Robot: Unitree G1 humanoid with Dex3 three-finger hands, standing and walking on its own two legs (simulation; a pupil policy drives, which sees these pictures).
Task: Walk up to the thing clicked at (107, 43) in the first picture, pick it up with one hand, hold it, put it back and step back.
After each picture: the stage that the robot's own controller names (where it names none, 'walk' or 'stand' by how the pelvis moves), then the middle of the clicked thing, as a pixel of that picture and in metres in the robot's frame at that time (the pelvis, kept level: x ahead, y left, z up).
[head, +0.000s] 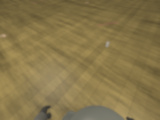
stand; (107, 44) +1.65 -0.46 -0.72
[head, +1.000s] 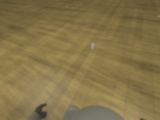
walk; (92, 45) +1.57 -0.01 -0.70
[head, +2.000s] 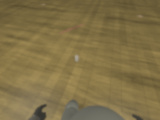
walk; (76, 58) +1.06 +0.26 -0.71
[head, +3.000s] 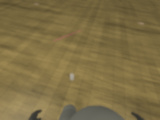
walk; (71, 76) +0.64 +0.20 -0.70
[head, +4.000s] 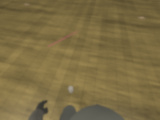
walk; (70, 89) +0.40 +0.19 -0.70
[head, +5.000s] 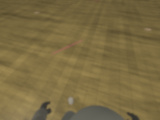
stand; (70, 100) +0.32 +0.19 -0.72
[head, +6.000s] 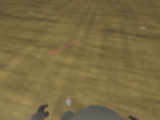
stand; (68, 101) +0.30 +0.21 -0.72
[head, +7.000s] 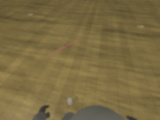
stand; (69, 101) +0.31 +0.21 -0.73
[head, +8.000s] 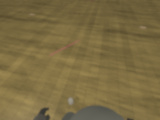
stand; (70, 101) +0.31 +0.19 -0.73
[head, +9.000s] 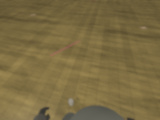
stand; (71, 102) +0.31 +0.19 -0.73
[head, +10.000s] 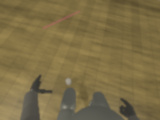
go down; (68, 81) +0.35 +0.18 -0.58
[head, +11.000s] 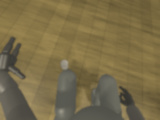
go down; (64, 65) +0.40 +0.21 -0.31
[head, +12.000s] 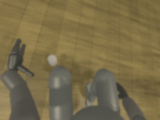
close in; (52, 60) +0.39 +0.24 -0.26
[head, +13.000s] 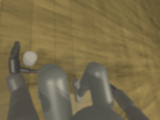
close; (29, 59) +0.38 +0.26 -0.21
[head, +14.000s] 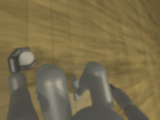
close; (26, 59) +0.37 +0.26 -0.22
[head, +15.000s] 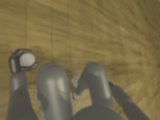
lift; (27, 60) +0.36 +0.26 -0.22
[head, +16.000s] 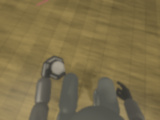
lift; (58, 69) +0.31 +0.21 -0.03
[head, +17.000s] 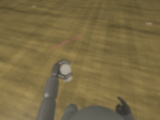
hold; (66, 73) +0.32 +0.16 +0.02
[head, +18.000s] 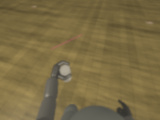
hold; (65, 73) +0.32 +0.17 +0.01
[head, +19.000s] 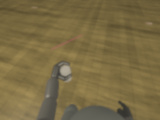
hold; (66, 73) +0.32 +0.16 +0.01
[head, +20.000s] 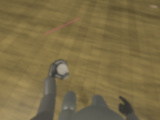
crouch; (63, 71) +0.34 +0.18 -0.05
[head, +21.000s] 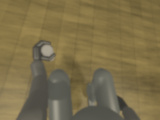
lower; (48, 53) +0.43 +0.24 -0.12
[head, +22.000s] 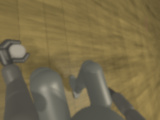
lower; (18, 53) +0.42 +0.27 -0.23
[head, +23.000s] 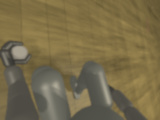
lower; (20, 54) +0.40 +0.28 -0.22
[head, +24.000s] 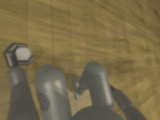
lower; (23, 56) +0.39 +0.28 -0.22
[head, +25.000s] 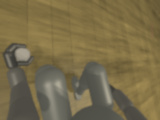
lower; (23, 56) +0.39 +0.28 -0.22
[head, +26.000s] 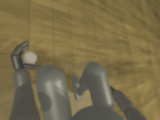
open; (29, 59) +0.37 +0.26 -0.23
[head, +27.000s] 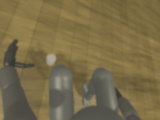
stand; (50, 59) +0.38 +0.23 -0.25
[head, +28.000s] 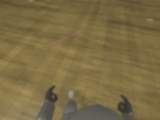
stand; (71, 94) +0.33 +0.16 -0.63
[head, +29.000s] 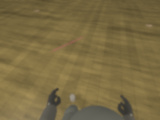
stand; (72, 97) +0.35 +0.17 -0.66
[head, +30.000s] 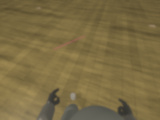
stand; (73, 96) +0.34 +0.16 -0.67
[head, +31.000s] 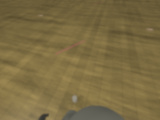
walk; (74, 98) +0.36 +0.16 -0.72
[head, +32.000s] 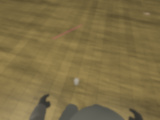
walk; (76, 81) +0.48 +0.11 -0.70
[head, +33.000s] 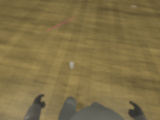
walk; (71, 65) +0.74 +0.22 -0.69
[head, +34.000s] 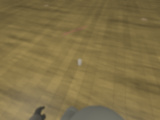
stand; (79, 62) +0.99 +0.17 -0.70
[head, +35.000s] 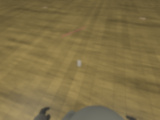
stand; (79, 63) +0.98 +0.18 -0.73
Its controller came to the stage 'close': yes
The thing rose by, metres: 0.72
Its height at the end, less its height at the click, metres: +0.00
